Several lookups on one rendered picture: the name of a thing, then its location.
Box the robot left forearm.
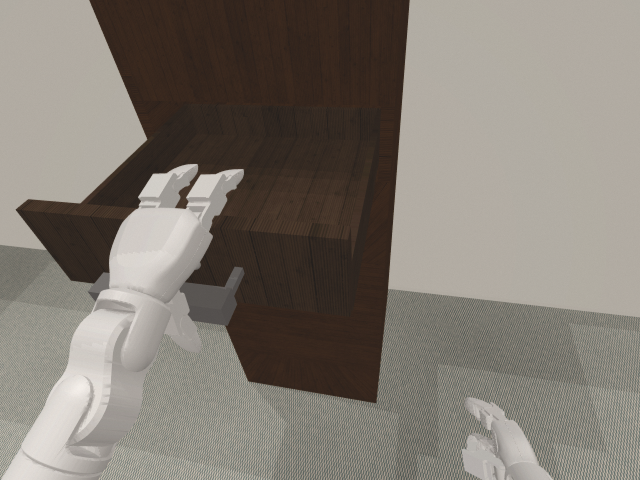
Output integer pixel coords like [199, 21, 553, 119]
[1, 288, 171, 480]

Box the cabinet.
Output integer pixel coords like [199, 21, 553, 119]
[89, 0, 410, 403]

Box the right robot hand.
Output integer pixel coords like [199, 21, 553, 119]
[462, 397, 539, 480]

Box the handle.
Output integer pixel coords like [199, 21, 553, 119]
[88, 267, 245, 326]

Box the drawer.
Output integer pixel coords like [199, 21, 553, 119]
[16, 104, 381, 317]

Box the left robot hand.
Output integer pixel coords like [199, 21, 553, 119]
[109, 164, 244, 353]

